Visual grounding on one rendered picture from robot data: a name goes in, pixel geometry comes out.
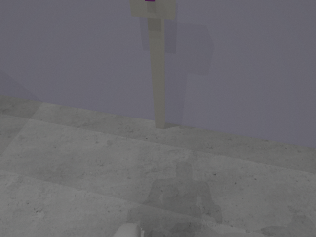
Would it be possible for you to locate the robot left thigh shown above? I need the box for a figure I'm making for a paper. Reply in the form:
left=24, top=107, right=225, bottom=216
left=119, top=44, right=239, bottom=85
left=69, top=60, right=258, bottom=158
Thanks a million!
left=112, top=223, right=145, bottom=237

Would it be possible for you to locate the panel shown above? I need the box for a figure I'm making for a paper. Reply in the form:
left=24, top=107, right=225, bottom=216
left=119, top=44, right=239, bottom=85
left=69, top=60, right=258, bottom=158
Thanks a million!
left=129, top=0, right=176, bottom=129

